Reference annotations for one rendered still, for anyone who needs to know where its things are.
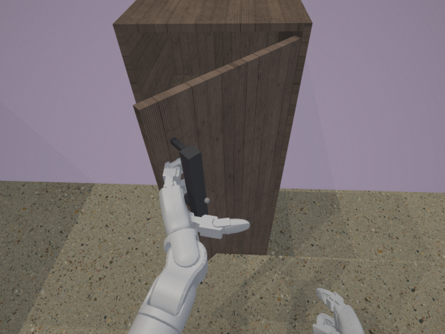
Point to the robot left hand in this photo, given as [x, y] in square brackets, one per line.
[175, 212]

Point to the robot left forearm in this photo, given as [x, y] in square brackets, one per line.
[170, 299]

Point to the robot right hand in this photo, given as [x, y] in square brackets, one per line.
[345, 320]

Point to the handle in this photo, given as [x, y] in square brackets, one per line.
[191, 160]

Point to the cupboard door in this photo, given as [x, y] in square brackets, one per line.
[236, 117]

